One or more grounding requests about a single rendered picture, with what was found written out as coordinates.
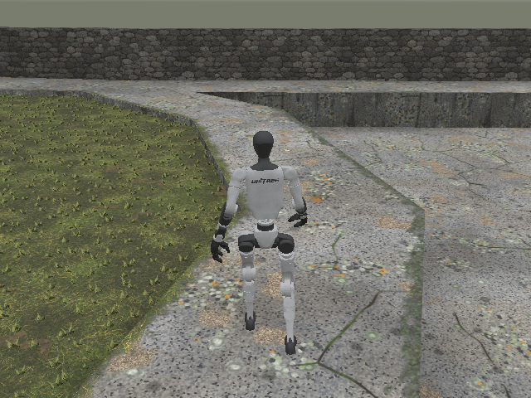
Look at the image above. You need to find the robot left forearm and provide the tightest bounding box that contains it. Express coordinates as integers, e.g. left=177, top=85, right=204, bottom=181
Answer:
left=213, top=202, right=232, bottom=242

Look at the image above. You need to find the right robot upper arm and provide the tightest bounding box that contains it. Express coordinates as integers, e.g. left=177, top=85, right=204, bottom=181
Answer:
left=281, top=166, right=304, bottom=210

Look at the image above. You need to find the robot right forearm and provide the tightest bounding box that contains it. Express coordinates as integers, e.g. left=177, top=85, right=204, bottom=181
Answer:
left=296, top=197, right=308, bottom=219

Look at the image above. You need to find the left robot hand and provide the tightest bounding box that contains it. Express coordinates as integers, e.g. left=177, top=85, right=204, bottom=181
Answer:
left=211, top=240, right=230, bottom=263

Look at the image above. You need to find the left robot shin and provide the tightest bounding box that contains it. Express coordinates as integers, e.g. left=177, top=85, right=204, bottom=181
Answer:
left=242, top=268, right=255, bottom=320

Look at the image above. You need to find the humanoid robot torso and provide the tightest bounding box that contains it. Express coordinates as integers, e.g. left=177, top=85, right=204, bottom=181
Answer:
left=245, top=163, right=284, bottom=249

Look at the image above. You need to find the right robot hand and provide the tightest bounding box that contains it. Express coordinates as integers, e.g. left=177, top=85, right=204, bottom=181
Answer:
left=288, top=213, right=308, bottom=227

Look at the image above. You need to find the left robot upper arm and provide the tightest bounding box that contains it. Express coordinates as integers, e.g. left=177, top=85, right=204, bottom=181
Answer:
left=224, top=167, right=247, bottom=215

